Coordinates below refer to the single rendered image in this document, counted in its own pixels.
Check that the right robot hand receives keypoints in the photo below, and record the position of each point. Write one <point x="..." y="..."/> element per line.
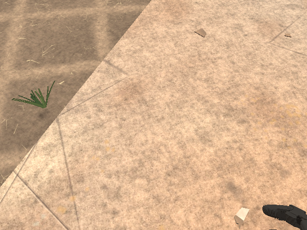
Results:
<point x="291" y="214"/>

